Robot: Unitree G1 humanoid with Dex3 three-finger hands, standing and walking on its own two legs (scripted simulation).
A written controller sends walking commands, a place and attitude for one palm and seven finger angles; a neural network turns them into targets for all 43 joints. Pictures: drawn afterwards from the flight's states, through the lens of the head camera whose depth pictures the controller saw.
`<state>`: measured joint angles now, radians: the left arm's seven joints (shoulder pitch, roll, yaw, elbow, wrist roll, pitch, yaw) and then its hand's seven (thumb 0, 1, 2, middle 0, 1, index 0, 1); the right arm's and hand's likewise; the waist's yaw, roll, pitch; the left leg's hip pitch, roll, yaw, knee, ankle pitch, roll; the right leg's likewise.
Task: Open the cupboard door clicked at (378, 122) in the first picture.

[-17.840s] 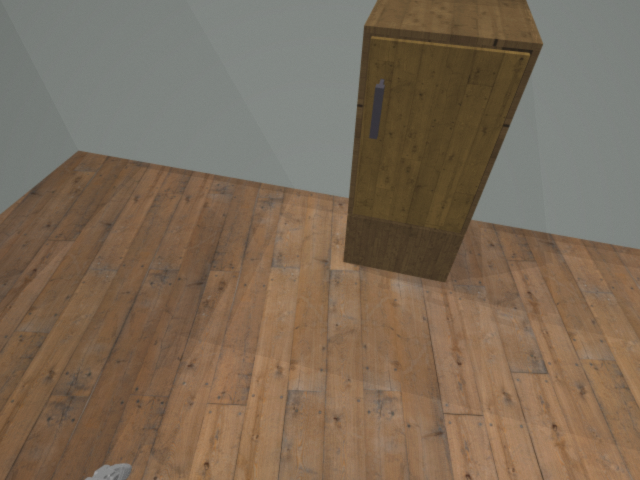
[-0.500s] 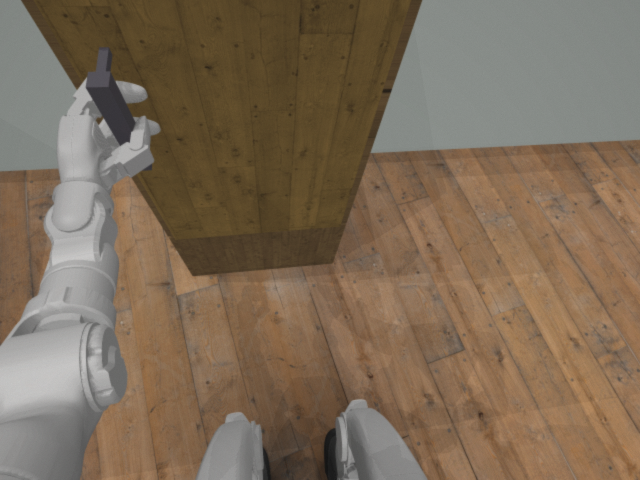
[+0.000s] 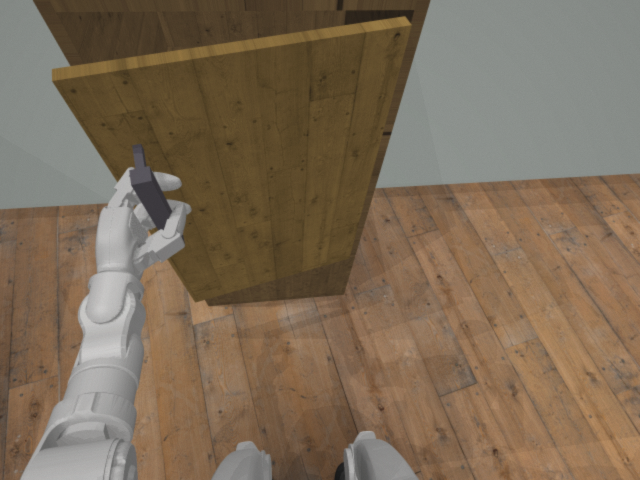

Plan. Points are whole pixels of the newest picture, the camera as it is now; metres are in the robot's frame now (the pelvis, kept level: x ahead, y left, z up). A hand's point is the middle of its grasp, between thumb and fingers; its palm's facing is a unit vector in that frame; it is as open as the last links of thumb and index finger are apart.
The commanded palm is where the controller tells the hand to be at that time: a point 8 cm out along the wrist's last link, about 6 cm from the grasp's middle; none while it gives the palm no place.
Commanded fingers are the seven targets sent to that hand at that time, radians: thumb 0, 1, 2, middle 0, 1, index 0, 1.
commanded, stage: pull the door open along its arc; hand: left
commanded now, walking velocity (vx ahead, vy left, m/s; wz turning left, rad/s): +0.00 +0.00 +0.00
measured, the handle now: (158, 199) +0.47 +0.20 +0.03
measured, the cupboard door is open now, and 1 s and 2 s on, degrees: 13 47 51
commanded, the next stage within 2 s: open thumb and fingers to let go in 0.68 s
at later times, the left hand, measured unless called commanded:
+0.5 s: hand (249, 308) +0.31 +0.07 +0.03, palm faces +0.48 -0.88 -0.01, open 6.1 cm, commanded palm +0.24 +0.10 +0.03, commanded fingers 0.00 0.90 0.90 -0.40 -1.35 -0.40 -1.35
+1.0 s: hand (287, 342) +0.27 +0.03 +0.03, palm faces +0.45 -0.89 -0.05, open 6.8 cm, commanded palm +0.22 +0.06 +0.03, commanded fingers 0.00 0.06 0.54 -0.34 -1.26 -0.34 -1.26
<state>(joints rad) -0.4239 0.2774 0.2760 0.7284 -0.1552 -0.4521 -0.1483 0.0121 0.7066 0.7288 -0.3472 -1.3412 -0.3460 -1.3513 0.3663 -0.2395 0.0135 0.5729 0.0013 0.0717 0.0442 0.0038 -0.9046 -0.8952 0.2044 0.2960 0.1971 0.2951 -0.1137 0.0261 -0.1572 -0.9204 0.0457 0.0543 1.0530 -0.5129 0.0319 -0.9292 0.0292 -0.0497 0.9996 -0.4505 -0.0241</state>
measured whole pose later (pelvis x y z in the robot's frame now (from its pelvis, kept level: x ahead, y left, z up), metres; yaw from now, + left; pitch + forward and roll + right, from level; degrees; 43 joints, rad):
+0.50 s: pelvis +0.00 -0.04 +0.00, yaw +4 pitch +17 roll +0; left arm -0.03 -0.12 -0.12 0.33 0.10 -0.39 0.60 0.03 0.70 0.77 -0.31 -1.31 -0.34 -1.33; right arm 0.19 -0.16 0.00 0.58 -0.09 0.01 0.05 0.01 -0.90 -0.90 0.20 0.30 0.20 0.30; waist 0.00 0.02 -0.16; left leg -0.84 0.02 0.00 1.04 -0.50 -0.02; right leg -0.85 0.00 -0.10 1.05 -0.50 -0.07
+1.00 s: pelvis -0.01 -0.07 +0.00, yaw +6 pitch +16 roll +2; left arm 0.15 -0.10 -0.22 0.17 0.10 -0.32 0.57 0.01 0.51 0.72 -0.36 -1.31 -0.39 -1.32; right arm 0.16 -0.17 0.00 0.58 -0.09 -0.07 0.02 0.01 -0.91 -0.90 0.20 0.30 0.19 0.29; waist -0.01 0.02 -0.17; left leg -0.83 0.01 -0.05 1.04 -0.49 -0.06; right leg -0.84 0.00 -0.14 1.08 -0.52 -0.12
